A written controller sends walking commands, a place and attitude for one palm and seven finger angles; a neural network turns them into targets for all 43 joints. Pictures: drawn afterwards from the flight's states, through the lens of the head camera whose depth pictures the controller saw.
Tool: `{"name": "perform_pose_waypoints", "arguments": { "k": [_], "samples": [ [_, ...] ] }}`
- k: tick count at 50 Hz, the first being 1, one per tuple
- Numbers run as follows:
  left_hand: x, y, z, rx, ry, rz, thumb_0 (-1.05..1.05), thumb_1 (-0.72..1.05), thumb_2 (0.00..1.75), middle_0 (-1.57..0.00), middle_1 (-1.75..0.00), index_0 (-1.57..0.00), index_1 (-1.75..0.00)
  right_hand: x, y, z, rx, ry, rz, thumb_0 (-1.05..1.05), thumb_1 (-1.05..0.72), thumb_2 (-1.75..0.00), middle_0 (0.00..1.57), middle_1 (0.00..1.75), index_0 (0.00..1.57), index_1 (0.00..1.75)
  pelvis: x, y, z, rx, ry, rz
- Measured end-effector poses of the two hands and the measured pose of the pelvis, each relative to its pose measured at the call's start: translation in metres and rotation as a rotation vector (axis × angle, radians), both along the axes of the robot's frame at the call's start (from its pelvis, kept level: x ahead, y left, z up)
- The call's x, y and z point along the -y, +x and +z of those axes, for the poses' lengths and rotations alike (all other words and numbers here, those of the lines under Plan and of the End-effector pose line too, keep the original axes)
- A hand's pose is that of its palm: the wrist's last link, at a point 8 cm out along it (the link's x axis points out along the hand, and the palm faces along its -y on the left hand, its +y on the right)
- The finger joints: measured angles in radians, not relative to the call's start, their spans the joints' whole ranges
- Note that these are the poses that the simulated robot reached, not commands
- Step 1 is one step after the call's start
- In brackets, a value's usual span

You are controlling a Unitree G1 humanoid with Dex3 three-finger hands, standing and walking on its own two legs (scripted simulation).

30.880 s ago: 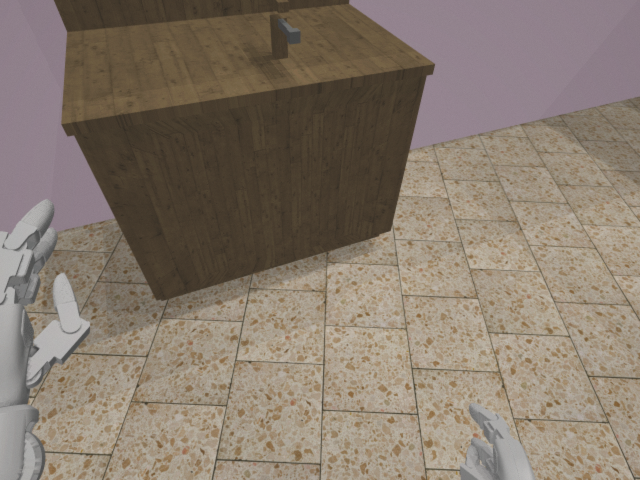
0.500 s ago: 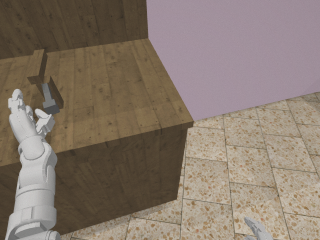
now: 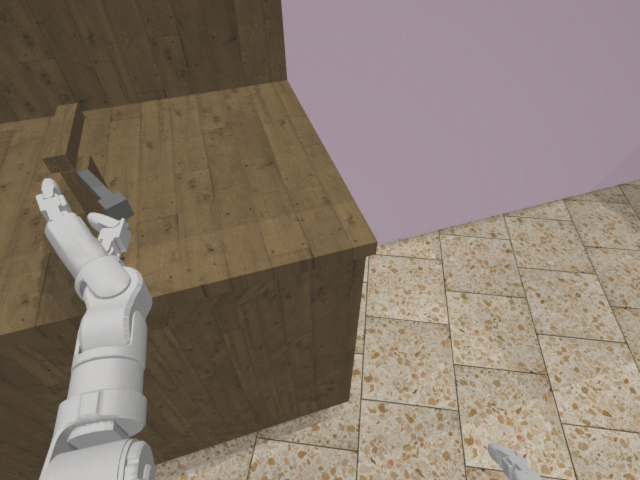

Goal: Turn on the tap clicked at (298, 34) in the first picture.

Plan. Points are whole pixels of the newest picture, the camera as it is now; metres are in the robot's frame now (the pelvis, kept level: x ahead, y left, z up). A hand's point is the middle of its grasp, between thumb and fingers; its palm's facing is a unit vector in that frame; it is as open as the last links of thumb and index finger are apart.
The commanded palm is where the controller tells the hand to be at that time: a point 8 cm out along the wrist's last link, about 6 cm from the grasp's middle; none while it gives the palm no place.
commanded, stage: push the lever round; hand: left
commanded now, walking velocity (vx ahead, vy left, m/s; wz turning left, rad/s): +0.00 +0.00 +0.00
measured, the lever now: (116, 207) +0.42 +0.29 +0.13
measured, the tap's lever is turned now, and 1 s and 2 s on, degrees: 28 56 72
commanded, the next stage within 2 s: lift the hand up off the lever in 1.62 s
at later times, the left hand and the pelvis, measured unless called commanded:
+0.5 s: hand (144, 214) +0.41 +0.25 +0.13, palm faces +0.80 -0.60 -0.06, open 7.7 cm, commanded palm +0.36 +0.26 +0.13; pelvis +0.00 -0.02 +0.00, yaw +0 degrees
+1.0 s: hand (170, 196) +0.44 +0.23 +0.13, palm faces +0.84 -0.54 -0.08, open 7.5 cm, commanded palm +0.39 +0.24 +0.13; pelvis +0.01 -0.02 -0.01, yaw +1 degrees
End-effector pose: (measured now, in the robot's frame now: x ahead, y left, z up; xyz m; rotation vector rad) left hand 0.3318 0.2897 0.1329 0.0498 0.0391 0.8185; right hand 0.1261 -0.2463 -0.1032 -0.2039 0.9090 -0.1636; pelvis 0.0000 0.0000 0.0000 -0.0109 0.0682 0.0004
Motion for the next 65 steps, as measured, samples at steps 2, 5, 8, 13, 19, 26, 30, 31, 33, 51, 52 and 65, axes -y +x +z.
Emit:
{"name": "perform_pose_waypoints", "arguments": {
  "k": [2, 5, 8, 13, 19, 26, 30, 31, 33, 51, 52, 65],
  "samples": [
    [0.003, 0.002, 0.000, -0.003, -0.001, 0.008, 0.03, 0.96, 0.92, -0.15, -0.15, -0.15, -0.15, 0.001, -0.001, -0.001, -0.005, 0.000, 0.000, 0.01, -0.91, -0.90, 0.20, 0.30, 0.20, 0.30, 0.001, -0.001, 0.000, -0.004, 0.000, 0.001],
    [0.008, 0.006, 0.000, -0.007, -0.003, 0.022, 0.03, 0.96, 0.92, -0.15, -0.15, -0.15, -0.15, 0.003, -0.002, -0.002, -0.009, 0.002, -0.001, 0.01, -0.91, -0.90, 0.20, 0.30, 0.20, 0.30, 0.003, -0.001, -0.001, -0.010, 0.001, 0.002],
    [0.013, 0.010, 0.000, -0.011, -0.008, 0.034, 0.02, 0.96, 0.92, -0.15, -0.15, -0.15, -0.15, 0.005, -0.004, -0.004, -0.017, 0.005, -0.003, 0.01, -0.91, -0.90, 0.20, 0.30, 0.20, 0.30, 0.005, -0.001, -0.001, -0.016, 0.002, 0.002],
    [0.019, 0.016, 0.000, -0.017, -0.020, 0.058, 0.01, 0.95, 0.92, -0.15, -0.15, -0.15, -0.15, 0.009, -0.008, -0.007, -0.031, 0.012, -0.008, 0.01, -0.91, -0.90, 0.20, 0.30, 0.20, 0.30, 0.009, 0.001, -0.002, -0.024, 0.005, 0.001],
    [0.020, 0.020, 0.000, -0.026, -0.028, 0.088, 0.01, 0.93, 0.92, -0.15, -0.15, -0.15, -0.15, 0.014, -0.014, -0.008, -0.047, 0.017, -0.019, 0.01, -0.91, -0.90, 0.20, 0.30, 0.20, 0.30, 0.014, 0.003, -0.003, -0.028, 0.008, 0.000],
    [0.024, 0.019, 0.002, -0.016, -0.023, 0.117, 0.02, 0.93, 0.91, -0.15, -0.15, -0.15, -0.15, 0.021, -0.018, -0.011, -0.059, 0.018, -0.022, 0.01, -0.91, -0.90, 0.20, 0.30, 0.20, 0.30, 0.016, 0.004, -0.003, -0.031, 0.009, 0.003],
    [0.027, 0.020, 0.002, -0.015, -0.031, 0.133, 0.02, 0.94, 0.91, -0.15, -0.15, -0.15, -0.15, 0.022, -0.019, -0.012, -0.067, 0.017, -0.017, 0.01, -0.91, -0.90, 0.20, 0.30, 0.20, 0.30, 0.018, 0.004, -0.003, -0.034, 0.010, 0.008],
    [0.027, 0.021, 0.002, -0.016, -0.033, 0.135, 0.02, 0.94, 0.91, -0.15, -0.15, -0.15, -0.15, 0.022, -0.018, -0.012, -0.069, 0.016, -0.014, 0.01, -0.91, -0.90, 0.20, 0.30, 0.20, 0.30, 0.018, 0.003, -0.003, -0.035, 0.010, 0.009],
    [0.029, 0.023, 0.002, -0.021, -0.035, 0.139, 0.01, 0.94, 0.91, -0.15, -0.15, -0.15, -0.15, 0.022, -0.018, -0.013, -0.072, 0.016, -0.011, 0.01, -0.91, -0.90, 0.20, 0.30, 0.20, 0.30, 0.018, 0.003, -0.004, -0.037, 0.009, 0.012],
    [0.051, 0.056, 0.004, -0.069, -0.053, 0.192, -0.01, 0.97, 0.93, -0.15, -0.15, -0.15, -0.15, 0.015, -0.028, -0.026, -0.131, 0.060, 0.014, 0.01, -0.91, -0.90, 0.20, 0.30, 0.20, 0.30, 0.021, 0.006, -0.008, -0.083, 0.012, 0.018],
    [0.051, 0.058, 0.004, -0.073, -0.053, 0.194, -0.01, 0.97, 0.93, -0.15, -0.15, -0.15, -0.15, 0.016, -0.030, -0.026, -0.137, 0.060, 0.011, 0.01, -0.91, -0.90, 0.20, 0.30, 0.20, 0.30, 0.021, 0.007, -0.008, -0.084, 0.013, 0.018],
    [0.054, 0.067, 0.005, -0.076, -0.032, 0.200, 0.00, 0.96, 0.93, -0.15, -0.15, -0.15, -0.15, 0.031, -0.052, -0.030, -0.200, 0.052, -0.024, 0.01, -0.91, -0.90, 0.20, 0.30, 0.20, 0.30, 0.026, 0.011, -0.009, -0.094, 0.017, 0.013]
  ]
}}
